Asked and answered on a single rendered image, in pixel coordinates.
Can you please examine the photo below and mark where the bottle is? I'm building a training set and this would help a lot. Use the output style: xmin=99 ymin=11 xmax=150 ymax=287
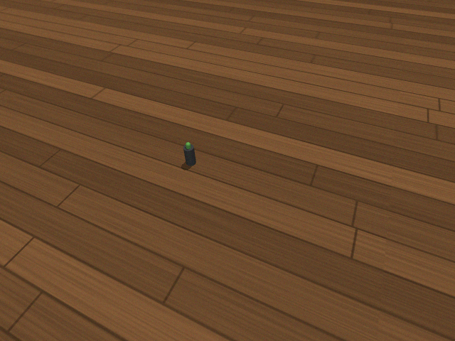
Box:
xmin=183 ymin=142 xmax=196 ymax=166

